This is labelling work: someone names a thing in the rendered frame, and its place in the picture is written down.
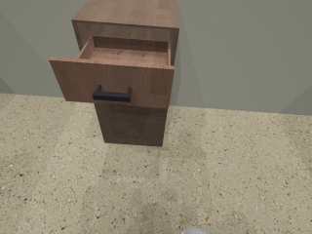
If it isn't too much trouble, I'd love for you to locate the drawer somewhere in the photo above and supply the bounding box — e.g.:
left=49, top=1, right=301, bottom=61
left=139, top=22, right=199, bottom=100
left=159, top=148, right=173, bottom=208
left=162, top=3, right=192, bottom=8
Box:
left=49, top=34, right=175, bottom=109

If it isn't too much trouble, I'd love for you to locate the handle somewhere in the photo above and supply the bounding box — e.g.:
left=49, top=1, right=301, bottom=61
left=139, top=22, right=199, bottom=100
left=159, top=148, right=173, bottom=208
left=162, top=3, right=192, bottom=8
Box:
left=92, top=85, right=132, bottom=102

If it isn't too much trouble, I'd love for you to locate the cabinet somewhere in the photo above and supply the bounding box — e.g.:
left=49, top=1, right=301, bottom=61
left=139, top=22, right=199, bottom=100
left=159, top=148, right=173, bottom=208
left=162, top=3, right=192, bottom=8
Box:
left=71, top=0, right=179, bottom=147

